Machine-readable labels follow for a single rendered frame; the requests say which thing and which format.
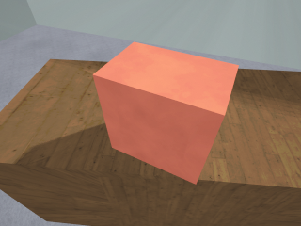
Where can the pedestal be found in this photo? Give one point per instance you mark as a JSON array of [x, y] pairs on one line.
[[56, 157]]

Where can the carton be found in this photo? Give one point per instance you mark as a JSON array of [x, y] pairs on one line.
[[164, 107]]

